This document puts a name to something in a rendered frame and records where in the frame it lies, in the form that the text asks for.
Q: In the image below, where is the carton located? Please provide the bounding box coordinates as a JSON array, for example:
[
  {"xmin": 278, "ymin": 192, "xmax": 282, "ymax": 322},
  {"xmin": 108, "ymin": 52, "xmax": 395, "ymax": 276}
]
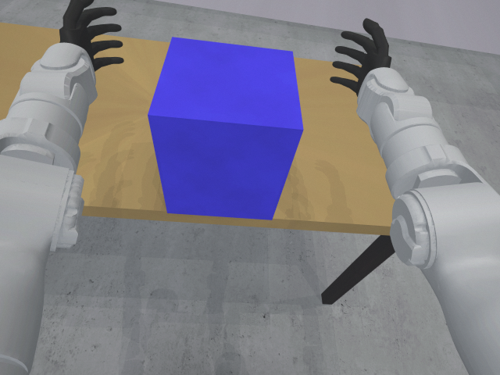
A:
[{"xmin": 148, "ymin": 37, "xmax": 304, "ymax": 220}]

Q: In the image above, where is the left robot upper arm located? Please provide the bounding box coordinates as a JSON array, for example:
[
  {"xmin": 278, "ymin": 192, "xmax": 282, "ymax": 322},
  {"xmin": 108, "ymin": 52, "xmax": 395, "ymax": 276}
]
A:
[{"xmin": 0, "ymin": 155, "xmax": 84, "ymax": 375}]

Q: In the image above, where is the table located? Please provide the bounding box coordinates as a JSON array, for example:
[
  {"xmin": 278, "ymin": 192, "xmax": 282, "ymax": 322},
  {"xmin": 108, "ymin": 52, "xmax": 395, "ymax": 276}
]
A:
[{"xmin": 0, "ymin": 23, "xmax": 395, "ymax": 305}]

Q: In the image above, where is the right robot upper arm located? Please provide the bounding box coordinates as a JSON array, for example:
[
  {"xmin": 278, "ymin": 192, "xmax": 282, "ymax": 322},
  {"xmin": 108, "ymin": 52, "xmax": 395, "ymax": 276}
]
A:
[{"xmin": 390, "ymin": 182, "xmax": 500, "ymax": 375}]

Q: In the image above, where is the right robot hand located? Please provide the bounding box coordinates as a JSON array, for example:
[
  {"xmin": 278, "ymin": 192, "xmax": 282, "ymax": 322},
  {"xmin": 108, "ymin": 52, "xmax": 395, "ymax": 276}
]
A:
[{"xmin": 330, "ymin": 18, "xmax": 391, "ymax": 97}]

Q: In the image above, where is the left robot hand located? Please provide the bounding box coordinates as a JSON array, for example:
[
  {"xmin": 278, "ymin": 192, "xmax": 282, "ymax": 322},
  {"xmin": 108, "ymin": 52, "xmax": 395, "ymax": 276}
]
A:
[{"xmin": 59, "ymin": 0, "xmax": 124, "ymax": 71}]

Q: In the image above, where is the robot left forearm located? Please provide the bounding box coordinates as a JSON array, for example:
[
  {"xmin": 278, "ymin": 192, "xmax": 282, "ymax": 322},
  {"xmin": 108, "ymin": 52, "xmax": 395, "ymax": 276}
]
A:
[{"xmin": 0, "ymin": 43, "xmax": 98, "ymax": 174}]

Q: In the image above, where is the robot right forearm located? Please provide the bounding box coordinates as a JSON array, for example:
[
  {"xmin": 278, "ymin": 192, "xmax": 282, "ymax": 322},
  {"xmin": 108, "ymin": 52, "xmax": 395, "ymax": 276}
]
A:
[{"xmin": 356, "ymin": 67, "xmax": 500, "ymax": 200}]

